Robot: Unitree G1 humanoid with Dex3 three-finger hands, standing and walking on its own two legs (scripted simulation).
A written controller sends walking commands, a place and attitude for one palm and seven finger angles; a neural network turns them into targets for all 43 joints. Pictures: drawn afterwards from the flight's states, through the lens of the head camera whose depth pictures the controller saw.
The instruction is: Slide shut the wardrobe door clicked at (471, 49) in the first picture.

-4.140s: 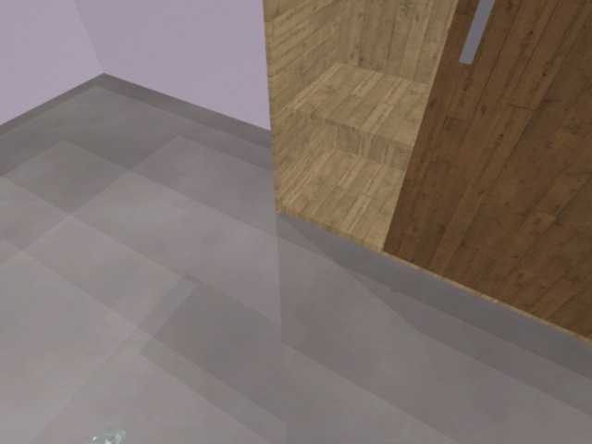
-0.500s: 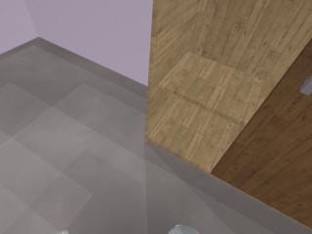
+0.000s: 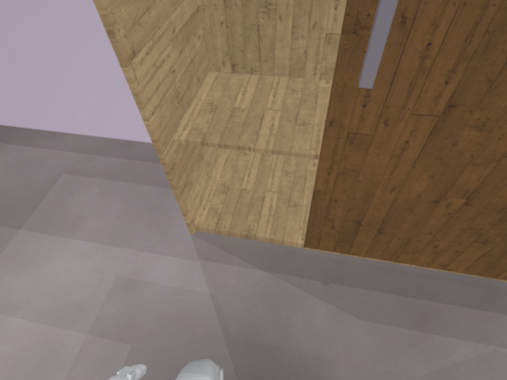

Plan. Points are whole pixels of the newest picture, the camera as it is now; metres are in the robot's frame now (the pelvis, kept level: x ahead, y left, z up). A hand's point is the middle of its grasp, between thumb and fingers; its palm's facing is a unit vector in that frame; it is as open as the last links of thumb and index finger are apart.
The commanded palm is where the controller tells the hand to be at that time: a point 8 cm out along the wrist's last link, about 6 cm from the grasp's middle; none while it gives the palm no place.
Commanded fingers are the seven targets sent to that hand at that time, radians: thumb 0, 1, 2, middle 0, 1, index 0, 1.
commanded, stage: turn to face it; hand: right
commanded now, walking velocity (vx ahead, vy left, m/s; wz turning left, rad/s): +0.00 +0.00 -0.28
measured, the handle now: out of the picture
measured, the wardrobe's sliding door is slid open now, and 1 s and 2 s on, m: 0.50 0.50 0.50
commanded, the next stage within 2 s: take the last steps up to it in 0.22 s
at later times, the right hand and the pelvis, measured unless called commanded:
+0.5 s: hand out of the picture +0.02 -0.15 -0.15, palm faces +0.21 +0.95 -0.24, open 7.3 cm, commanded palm none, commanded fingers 0.00 -0.90 -0.90 0.20 0.30 0.20 0.30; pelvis -0.01 +0.04 +0.01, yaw -9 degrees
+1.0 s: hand out of the picture +0.04 -0.22 -0.18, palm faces +0.22 +0.97 -0.14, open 7.4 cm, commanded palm none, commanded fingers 0.00 -0.90 -0.90 0.20 0.30 0.20 0.30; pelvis +0.06 -0.04 +0.01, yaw -9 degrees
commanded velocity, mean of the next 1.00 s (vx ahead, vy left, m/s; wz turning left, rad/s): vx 0.19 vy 0.02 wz -0.08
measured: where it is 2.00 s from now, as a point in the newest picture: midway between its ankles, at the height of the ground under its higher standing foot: outside the picture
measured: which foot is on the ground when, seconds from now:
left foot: up 0.00-0.24, down 0.26-0.72, up 0.74-1.00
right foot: down 0.00-0.26, up 0.28-0.68, down 0.70-1.00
